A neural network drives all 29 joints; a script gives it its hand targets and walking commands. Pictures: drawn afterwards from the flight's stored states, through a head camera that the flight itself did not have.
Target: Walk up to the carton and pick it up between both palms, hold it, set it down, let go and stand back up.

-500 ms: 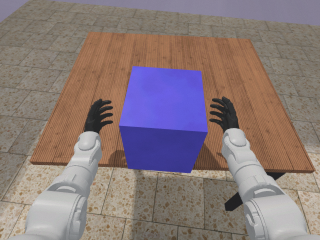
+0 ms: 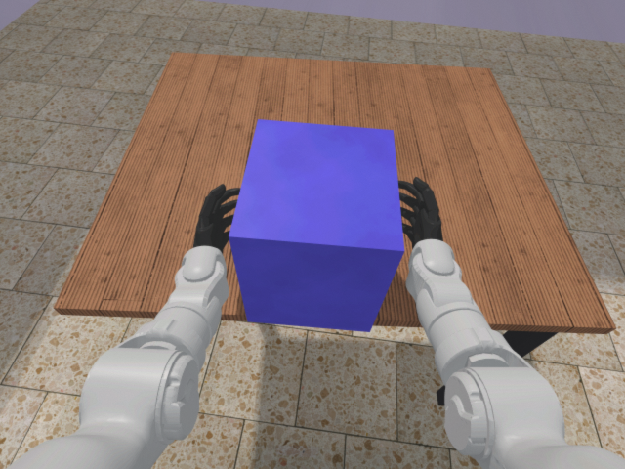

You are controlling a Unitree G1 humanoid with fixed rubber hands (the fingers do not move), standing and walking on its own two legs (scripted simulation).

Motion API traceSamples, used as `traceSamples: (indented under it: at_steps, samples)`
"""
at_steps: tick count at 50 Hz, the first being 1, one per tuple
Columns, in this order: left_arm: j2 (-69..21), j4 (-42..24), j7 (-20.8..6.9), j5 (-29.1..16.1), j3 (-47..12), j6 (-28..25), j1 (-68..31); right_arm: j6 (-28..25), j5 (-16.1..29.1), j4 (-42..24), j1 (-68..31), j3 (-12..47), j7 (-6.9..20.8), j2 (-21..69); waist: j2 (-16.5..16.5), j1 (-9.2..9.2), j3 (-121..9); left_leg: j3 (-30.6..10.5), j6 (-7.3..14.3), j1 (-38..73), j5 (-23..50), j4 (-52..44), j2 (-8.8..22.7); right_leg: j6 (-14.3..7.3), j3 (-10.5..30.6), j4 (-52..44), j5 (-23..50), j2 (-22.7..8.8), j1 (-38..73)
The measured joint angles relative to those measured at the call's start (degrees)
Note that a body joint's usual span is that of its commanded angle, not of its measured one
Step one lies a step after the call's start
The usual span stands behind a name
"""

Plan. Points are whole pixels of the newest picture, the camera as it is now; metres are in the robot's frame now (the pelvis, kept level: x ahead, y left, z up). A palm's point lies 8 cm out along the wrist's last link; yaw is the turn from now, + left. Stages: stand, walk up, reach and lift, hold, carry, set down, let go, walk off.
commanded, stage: reach and lift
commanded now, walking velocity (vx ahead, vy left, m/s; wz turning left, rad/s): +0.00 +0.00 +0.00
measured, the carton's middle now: (316, 230) +0.44 -0.02 +0.02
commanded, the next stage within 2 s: none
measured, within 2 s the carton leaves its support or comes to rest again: leaves its support in 0.86 s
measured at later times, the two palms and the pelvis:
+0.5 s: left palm (209, 245) +0.39 +0.13 +0.05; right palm (423, 244) +0.38 -0.15 +0.06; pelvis -0.01 +0.01 +0.00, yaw +0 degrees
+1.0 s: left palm (211, 239) +0.40 +0.13 +0.05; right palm (423, 238) +0.39 -0.15 +0.07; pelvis +0.01 +0.01 +0.01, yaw +0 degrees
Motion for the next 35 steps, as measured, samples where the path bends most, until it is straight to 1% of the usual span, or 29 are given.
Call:
traceSamples:
  at_steps: [3,5,7,12,18,24,28,32,35]
  samples:
    - [-0.8,0.0,-0.2,2.8,2.3,-0.4,0.0,-0.9,-4.4,0.0,0.0,-3.9,0.0,1.8,0.0,0.0,0.4,0.0,0.0,0.0,0.0,0.0,0.0,0.0,0.0,-0.2,0.0,0.0,0.1]
    - [-1.2,0.0,0.0,3.5,3.3,-0.9,0.0,-2.1,-7.1,0.0,0.0,-7.2,-0.2,3.1,0.1,0.0,0.8,0.0,0.0,0.3,0.0,0.0,0.0,0.0,0.0,-0.6,0.2,0.0,0.6]
    - [-1.4,0.0,0.3,3.7,3.3,-1.2,0.1,-2.9,-8.4,0.0,0.2,-8.8,-0.8,3.8,0.3,0.0,0.9,0.0,0.1,0.4,-0.1,0.0,0.1,0.1,0.0,-1.3,0.5,0.0,1.0]
    - [-1.9,0.0,0.5,3.8,3.3,-2.2,0.3,-4.6,-8.7,0.0,1.0,-9.1,-1.1,4.0,0.8,0.0,0.9,0.0,0.3,1.0,-0.1,0.0,0.1,0.5,0.0,-3.1,1.5,0.0,2.4]
    - [-2.3,0.0,0.7,4.1,3.3,-2.2,1.0,-4.6,-8.7,0.0,1.7,-9.2,-1.1,4.0,1.0,0.0,1.1,0.0,0.6,2.4,-0.1,0.0,0.2,0.5,-0.1,-4.4,2.1,0.0,4.5]
    - [-3.0,0.0,1.4,4.1,3.3,-2.2,1.1,-4.6,-9.4,0.0,1.8,-10.9,-0.7,4.1,1.0,0.0,1.1,0.0,0.7,3.6,-0.1,0.0,0.2,0.5,-0.1,-4.7,2.2,0.0,5.8]
    - [-3.2,0.0,1.7,5.1,3.3,-2.0,1.1,-4.4,-11.0,0.0,1.8,-12.6,0.1,4.2,1.1,0.0,1.6,0.0,0.7,4.3,-0.1,-0.1,0.2,0.5,-0.1,-4.7,2.2,0.0,6.5]
    - [-3.3,0.0,1.7,6.9,3.8,-1.0,1.1,-3.4,-12.9,0.0,1.8,-14.2,0.6,4.3,1.1,0.0,3.2,0.0,0.8,5.4,-0.1,-0.3,0.2,0.5,-0.1,-4.8,2.2,0.0,7.5]
    - [-3.3,0.0,1.7,7.2,4.2,-0.3,1.1,-2.7,-13.7,0.0,1.8,-14.9,0.7,4.6,1.1,0.0,4.2,0.0,0.8,5.6,-0.1,-0.4,0.2,0.6,-0.1,-4.9,2.2,0.0,7.7]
